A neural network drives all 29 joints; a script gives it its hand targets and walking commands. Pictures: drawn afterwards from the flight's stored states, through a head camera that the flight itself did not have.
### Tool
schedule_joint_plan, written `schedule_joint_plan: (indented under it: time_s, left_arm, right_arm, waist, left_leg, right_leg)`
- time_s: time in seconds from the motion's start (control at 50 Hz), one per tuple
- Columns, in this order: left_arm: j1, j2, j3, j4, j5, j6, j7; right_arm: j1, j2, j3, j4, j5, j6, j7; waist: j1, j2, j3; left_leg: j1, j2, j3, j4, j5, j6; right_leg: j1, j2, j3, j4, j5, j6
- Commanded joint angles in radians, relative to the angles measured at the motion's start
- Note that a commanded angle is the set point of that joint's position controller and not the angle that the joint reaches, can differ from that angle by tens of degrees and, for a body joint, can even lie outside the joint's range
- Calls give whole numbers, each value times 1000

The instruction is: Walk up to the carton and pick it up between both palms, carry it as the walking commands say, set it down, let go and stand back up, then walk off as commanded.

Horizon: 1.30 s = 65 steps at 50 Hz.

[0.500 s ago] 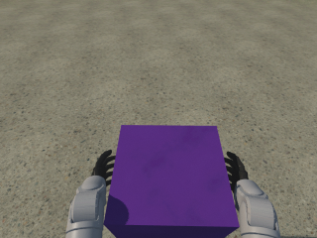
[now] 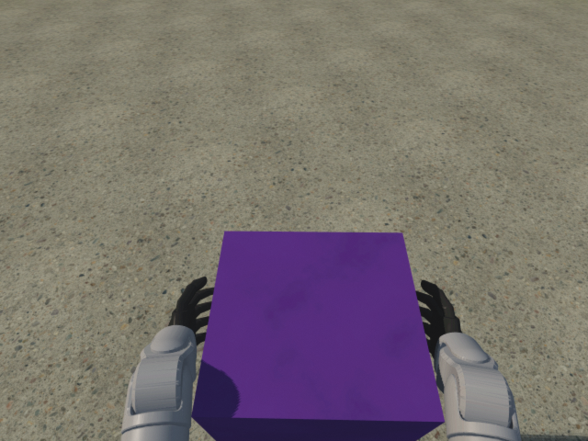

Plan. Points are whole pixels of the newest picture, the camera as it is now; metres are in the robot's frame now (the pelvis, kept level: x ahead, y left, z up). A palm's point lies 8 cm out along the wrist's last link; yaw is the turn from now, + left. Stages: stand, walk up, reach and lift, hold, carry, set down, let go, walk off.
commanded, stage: hold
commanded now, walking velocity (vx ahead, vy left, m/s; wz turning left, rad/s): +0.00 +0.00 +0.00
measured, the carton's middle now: (311, 349) +0.28 +0.00 -0.03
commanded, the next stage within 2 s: carry in 0.82 s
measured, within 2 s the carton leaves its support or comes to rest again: neither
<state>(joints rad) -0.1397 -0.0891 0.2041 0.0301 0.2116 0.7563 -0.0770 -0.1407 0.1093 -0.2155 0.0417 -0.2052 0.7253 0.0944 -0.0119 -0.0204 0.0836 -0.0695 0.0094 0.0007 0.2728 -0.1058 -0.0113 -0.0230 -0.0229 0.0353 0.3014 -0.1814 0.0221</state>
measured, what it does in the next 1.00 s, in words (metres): stands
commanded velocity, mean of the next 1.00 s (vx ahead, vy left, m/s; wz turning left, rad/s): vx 0.11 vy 0.00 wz -0.13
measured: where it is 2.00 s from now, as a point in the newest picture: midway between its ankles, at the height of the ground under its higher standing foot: (360, 394)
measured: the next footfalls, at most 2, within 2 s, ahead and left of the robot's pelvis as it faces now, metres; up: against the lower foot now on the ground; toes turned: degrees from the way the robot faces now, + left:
left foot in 1.22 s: +0.15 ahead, +0.09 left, +0.00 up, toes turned +1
right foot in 1.52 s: +0.32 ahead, -0.23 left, +0.00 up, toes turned -28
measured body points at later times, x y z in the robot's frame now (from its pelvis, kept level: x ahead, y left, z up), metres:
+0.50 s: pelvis +0.00 +0.00 +0.00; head +0.00 +0.01 +0.45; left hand +0.28 +0.17 +0.03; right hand +0.28 -0.17 +0.03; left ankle +0.03 +0.13 -0.75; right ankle +0.00 -0.14 -0.75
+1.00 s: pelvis +0.03 -0.02 -0.01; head -0.01 -0.02 +0.44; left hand +0.31 +0.15 +0.05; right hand +0.29 -0.19 +0.05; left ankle +0.03 +0.13 -0.75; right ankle -0.01 -0.14 -0.75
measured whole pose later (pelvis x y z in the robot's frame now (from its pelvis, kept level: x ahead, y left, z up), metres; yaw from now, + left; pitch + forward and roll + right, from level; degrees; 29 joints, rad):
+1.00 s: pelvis +0.03 -0.02 -0.01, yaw -3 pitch +1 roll +0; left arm -0.10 -0.04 0.17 -0.09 0.10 0.90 -0.05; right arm -0.07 0.12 -0.16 -0.14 -0.16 0.89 0.02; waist 0.03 0.01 -0.13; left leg -0.26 0.07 0.03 0.49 -0.27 -0.03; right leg -0.23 -0.01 -0.01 0.52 -0.37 -0.02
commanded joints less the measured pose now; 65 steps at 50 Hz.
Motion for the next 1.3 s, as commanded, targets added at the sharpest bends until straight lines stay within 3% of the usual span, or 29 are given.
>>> schedule_joint_plan:
  time_s: [0.0,0.78,0.8,0.84,0.86,0.94,0.98,1.0,1.02,1.04,1.06,1.08,1.1,1.14,1.18,1.2,1.22,1.24,1.26,1.28]
  left_arm:
    - [-432,-659,-553,-117,-179,-41,-136]
    - [-391,-597,-541,-160,-169,-33,-111]
    - [-526,-707,-618,-166,-223,-17,-120]
    - [-454,-744,-628,-172,-246,9,-123]
    - [-464,-750,-647,-179,-263,21,-124]
    - [-492,-734,-722,-238,-360,122,-128]
    - [-469,-744,-760,-270,-419,176,-132]
    - [-442,-748,-771,-280,-442,200,-133]
    - [-423,-743,-778,-302,-459,222,-129]
    - [-413,-733,-774,-312,-466,244,-123]
    - [-412,-725,-773,-340,-472,265,-114]
    - [-421,-722,-785,-395,-483,288,-105]
    - [-422,-722,-795,-439,-486,310,-100]
    - [-395,-716,-802,-488,-484,350,-94]
    - [-382,-719,-803,-523,-486,382,-96]
    - [-381,-713,-797,-536,-482,396,-100]
    - [-399,-720,-800,-541,-489,415,-110]
    - [-428,-715,-803,-552,-500,428,-121]
    - [-465,-728,-817,-559,-518,435,-128]
    - [-477,-760,-826,-566,-532,437,-129]
  right_arm:
    - [-414,653,542,-83,164,-20,127]
    - [-375,593,531,-128,158,-17,97]
    - [-500,702,588,-206,208,-2,98]
    - [-415,723,617,-214,231,34,103]
    - [-421,717,638,-221,237,52,102]
    - [-366,679,691,-260,270,158,75]
    - [-355,672,725,-304,309,207,67]
    - [-364,670,745,-337,335,230,67]
    - [-380,676,764,-375,365,253,68]
    - [-391,677,776,-394,391,281,71]
    - [-421,679,790,-411,430,311,78]
    - [-427,696,811,-427,468,335,85]
    - [-411,716,822,-434,491,353,89]
    - [-364,741,816,-435,505,386,90]
    - [-316,755,814,-459,506,408,84]
    - [-293,750,814,-477,503,417,80]
    - [-285,706,793,-483,480,422,70]
    - [-301,698,789,-494,469,425,61]
    - [-360,705,806,-548,476,427,56]
    - [-396,716,823,-594,483,432,57]
  waist:
    - [1,14,-259]
    - [7,17,-251]
    - [1,71,-424]
    - [5,104,-420]
    - [6,122,-379]
    - [6,176,-300]
    - [9,121,-300]
    - [20,54,-296]
    - [29,-66,-290]
    - [31,-182,-267]
    - [34,-211,-221]
    - [33,-178,-220]
    - [34,-145,-242]
    - [30,-129,-303]
    - [1,-99,-384]
    - [-21,-37,-442]
    - [-34,205,-462]
    - [-25,319,-408]
    - [-20,197,-364]
    - [-24,124,-342]
  left_leg:
    - [191,-111,-32,0,120,3]
    - [188,-109,-35,4,131,5]
    - [34,139,-70,93,-26,20]
    - [0,177,-170,48,-431,73]
    - [-25,197,-187,23,-548,81]
    - [-104,250,-167,-31,-631,99]
    - [-148,219,-74,52,-583,68]
    - [-212,182,-7,152,-531,37]
    - [-311,117,82,322,-445,-9]
    - [-455,59,153,458,-401,-44]
    - [-558,57,124,445,-436,-42]
    - [-573,74,96,416,-428,-35]
    - [-556,66,100,376,-398,-31]
    - [-451,28,146,267,-291,-28]
    - [-107,25,181,83,-132,-19]
    - [185,94,95,44,-134,11]
    - [368,344,-216,-35,-272,92]
    - [375,548,-425,-63,-171,197]
    - [294,548,-382,-53,-163,220]
    - [252,512,-274,-69,-150,199]
  right_leg:
    - [-81,111,10,-57,138,-27]
    - [-70,108,11,-52,146,-31]
    - [-157,-71,-57,134,-97,-28]
    - [-273,-38,-21,163,-349,-50]
    - [-334,-26,-23,175,-394,-50]
    - [-367,37,-116,201,-277,-49]
    - [-291,27,-96,114,-247,-57]
    - [-232,-22,-7,55,-282,-71]
    - [-166,-136,194,-33,-341,-104]
    - [-75,-234,373,-91,-297,-153]
    - [-25,-277,441,-99,-165,-215]
    - [0,-280,428,-80,-41,-238]
    - [19,-264,386,-56,36,-238]
    - [16,-205,272,3,133,-210]
    - [-158,-126,125,126,106,-155]
    - [-369,-71,52,261,70,-109]
    - [-630,14,-85,532,-103,-55]
    - [-814,25,-121,671,-374,-50]
    - [-805,-50,-54,724,-366,-60]
    - [-797,-69,-48,714,-345,-60]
